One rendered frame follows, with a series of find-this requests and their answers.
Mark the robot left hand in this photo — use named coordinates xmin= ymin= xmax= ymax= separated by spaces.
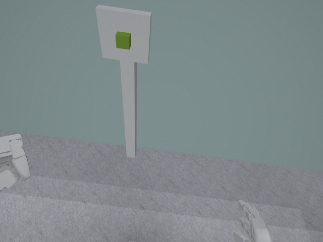
xmin=0 ymin=134 xmax=30 ymax=192

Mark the button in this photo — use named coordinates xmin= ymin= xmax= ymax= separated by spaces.
xmin=116 ymin=31 xmax=131 ymax=50

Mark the panel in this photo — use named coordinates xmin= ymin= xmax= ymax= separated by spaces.
xmin=95 ymin=5 xmax=152 ymax=158

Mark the robot right hand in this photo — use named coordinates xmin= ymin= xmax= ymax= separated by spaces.
xmin=234 ymin=200 xmax=273 ymax=242

